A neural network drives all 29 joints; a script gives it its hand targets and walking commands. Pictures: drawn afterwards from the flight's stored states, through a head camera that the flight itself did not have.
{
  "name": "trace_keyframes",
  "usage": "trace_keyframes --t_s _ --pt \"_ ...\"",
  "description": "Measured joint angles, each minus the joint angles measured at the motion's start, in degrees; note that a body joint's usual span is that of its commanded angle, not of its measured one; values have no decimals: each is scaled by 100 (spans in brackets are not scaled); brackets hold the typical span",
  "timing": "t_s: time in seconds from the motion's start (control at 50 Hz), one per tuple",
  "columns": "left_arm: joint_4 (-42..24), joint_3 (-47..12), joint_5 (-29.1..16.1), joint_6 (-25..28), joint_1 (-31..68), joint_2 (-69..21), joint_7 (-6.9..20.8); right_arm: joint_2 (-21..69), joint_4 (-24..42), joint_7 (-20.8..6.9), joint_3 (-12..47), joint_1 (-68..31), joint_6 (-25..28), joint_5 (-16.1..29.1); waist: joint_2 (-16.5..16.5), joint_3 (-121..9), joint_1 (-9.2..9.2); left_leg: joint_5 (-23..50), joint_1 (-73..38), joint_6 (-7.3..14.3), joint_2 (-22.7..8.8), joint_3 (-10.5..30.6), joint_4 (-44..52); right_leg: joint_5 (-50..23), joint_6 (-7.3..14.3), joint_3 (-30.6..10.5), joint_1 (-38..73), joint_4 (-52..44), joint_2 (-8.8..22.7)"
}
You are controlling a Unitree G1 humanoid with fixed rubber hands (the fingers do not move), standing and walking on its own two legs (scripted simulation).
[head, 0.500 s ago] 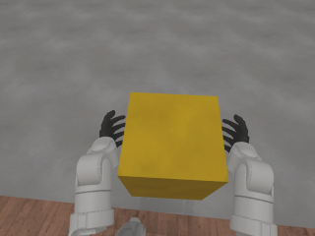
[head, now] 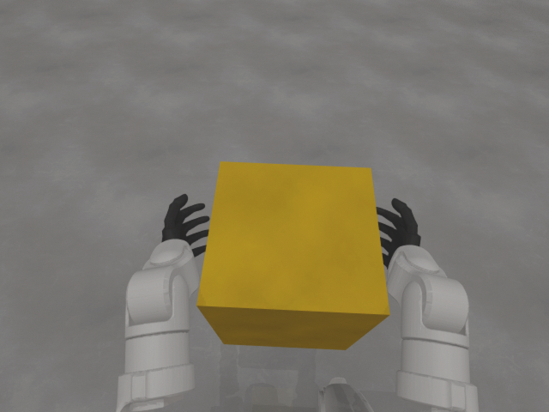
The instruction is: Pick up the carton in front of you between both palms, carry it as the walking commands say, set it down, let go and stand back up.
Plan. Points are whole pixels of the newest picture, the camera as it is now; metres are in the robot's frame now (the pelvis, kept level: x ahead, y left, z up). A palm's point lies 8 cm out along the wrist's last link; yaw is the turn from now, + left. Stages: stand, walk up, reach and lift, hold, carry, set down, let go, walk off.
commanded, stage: carry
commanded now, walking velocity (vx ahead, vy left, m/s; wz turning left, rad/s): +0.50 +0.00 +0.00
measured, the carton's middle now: (289, 265) +0.34 -0.02 +0.01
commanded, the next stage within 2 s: none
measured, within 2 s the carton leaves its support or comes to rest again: neither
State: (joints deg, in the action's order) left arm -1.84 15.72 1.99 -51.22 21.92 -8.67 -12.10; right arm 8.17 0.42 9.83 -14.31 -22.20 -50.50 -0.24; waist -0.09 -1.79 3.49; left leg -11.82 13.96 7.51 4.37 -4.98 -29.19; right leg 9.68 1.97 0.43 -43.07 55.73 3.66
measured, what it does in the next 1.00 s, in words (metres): walks ahead: right foot, then left foot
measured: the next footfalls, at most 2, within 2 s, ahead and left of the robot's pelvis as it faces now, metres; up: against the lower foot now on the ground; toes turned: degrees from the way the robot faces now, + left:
right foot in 0.18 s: +0.32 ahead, -0.09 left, -0.02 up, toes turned -3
left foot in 0.70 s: +0.59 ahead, +0.10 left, -0.02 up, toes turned +8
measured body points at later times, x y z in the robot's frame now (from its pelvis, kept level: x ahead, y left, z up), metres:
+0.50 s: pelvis +0.30 -0.03 -0.01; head +0.33 -0.04 +0.44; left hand +0.63 +0.14 +0.05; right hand +0.64 -0.17 +0.05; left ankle +0.39 +0.13 -0.69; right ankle +0.28 -0.08 -0.76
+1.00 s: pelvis +0.61 +0.02 +0.00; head +0.61 +0.03 +0.45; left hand +0.88 +0.17 +0.07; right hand +0.88 -0.14 +0.08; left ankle +0.55 +0.09 -0.76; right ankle +0.68 -0.13 -0.70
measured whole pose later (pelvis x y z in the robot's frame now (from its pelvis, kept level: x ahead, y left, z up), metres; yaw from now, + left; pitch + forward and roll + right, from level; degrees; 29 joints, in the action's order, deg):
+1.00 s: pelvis +0.61 +0.02 +0.00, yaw +0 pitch +5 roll -2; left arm -22.9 4.4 0.5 -61.9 3.8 -7.3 -9.2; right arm 7.3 22.7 9.0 -5.6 -3.5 -61.2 0.5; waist -0.1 -5.7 0.9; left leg -12.5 6.6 3.2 -0.7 -8.4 -14.1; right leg 11.7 -1.5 4.9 -33.8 44.6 5.0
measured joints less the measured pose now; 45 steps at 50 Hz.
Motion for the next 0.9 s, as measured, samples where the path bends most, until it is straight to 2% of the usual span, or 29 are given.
trace_keyframes --t_s 0.08,0.16,0.18,0.22,0.26,0.28,0.32,0.42,0.5,0.58,0.66,0.7,0.74,0.78,0.8,0.84,0.9 --pt "-226 -37 -11 -7 -53 71 -29 10 146 48 115 -29 -12 1 37 -101 65 -419 -543 -83 29 107 122 -728 80 184 168 -1205 -142" --pt "-193 -68 55 -91 -34 102 -39 -28 139 110 161 -57 -138 -55 38 -288 59 -1070 -1054 -190 42 192 -208 -1430 266 569 905 -2616 -453" --pt "-116 -87 85 -120 9 89 -33 -59 124 126 140 -55 -184 -69 51 -332 13 -1229 -1058 -236 49 191 -631 -1499 329 660 1212 -2875 -506" --pt "124 -93 182 -95 168 34 -25 -208 -3 146 99 -161 -253 -31 -107 -351 -169 -1407 -508 -440 -67 260 -2238 -441 468 716 1314 -2507 -639" --pt "356 -109 216 -108 271 45 -20 -266 -145 172 61 -187 -285 -30 -103 -270 -359 -1620 325 -502 -48 434 -3919 -29 523 732 1314 -2153 -682" --pt "404 -94 186 -136 234 49 6 -216 -200 181 19 -164 -298 -55 -73 -242 -431 -1547 699 -487 -84 458 -4372 26 518 723 1393 -2142 -692" --pt "405 -52 85 -172 100 56 92 -43 -241 173 -100 -108 -310 -144 -34 -176 -507 -1324 1354 -471 -249 476 -4591 135 530 711 1626 -2281 -706" --pt "262 -42 -105 -52 -68 57 244 155 -73 143 -173 25 -162 -282 -11 -13 -551 -787 2438 -578 -713 457 -3611 315 510 665 2267 -2792 -683" --pt "89 -135 -127 61 -70 24 223 71 169 162 -91 99 -66 -217 2 18 -518 -178 2701 -688 -897 348 -2458 454 420 575 2827 -3236 -629" --pt "-165 -231 -90 50 -49 -11 160 -40 425 186 -23 89 -101 -117 4 -46 -482 385 2515 -710 -862 176 -1423 716 285 464 3400 -3537 -571" --pt "-440 -310 -42 -113 -73 -33 105 -105 651 192 33 101 -248 -52 26 -209 -462 770 1945 -667 -646 -155 -282 1189 118 389 3938 -3572 -503" --pt "-621 -313 -32 -251 -150 -16 86 -87 700 180 84 83 -350 -51 28 -280 -438 962 1389 -586 -526 -405 373 1592 27 335 4007 -3008 -464" --pt "-709 -333 -107 -380 -228 127 84 21 684 167 143 118 -379 -105 208 -289 -334 627 1296 -386 -405 -523 77 1825 -82 226 3503 -1462 -320" --pt "-797 -344 -201 -526 -409 187 103 115 749 143 203 267 -514 -118 161 -251 -307 272 1113 -265 -433 -541 -17 1798 -89 115 2757 130 -392" --pt "-861 -344 -227 -604 -519 151 126 154 850 108 227 420 -589 -117 118 -240 -308 214 952 -277 -450 -532 99 1663 -87 146 2432 573 -386" --pt "-1045 -383 -200 -730 -758 -5 187 56 1100 5 378 762 -736 -59 54 -222 -322 197 594 -307 -464 -506 448 1297 -126 254 1897 785 -270" --pt "-1405 -744 -188 -885 -1132 76 269 -37 1537 -83 568 1211 -883 30 4 -214 -286 173 65 -318 -476 -438 961 873 -236 333 1348 259 -68"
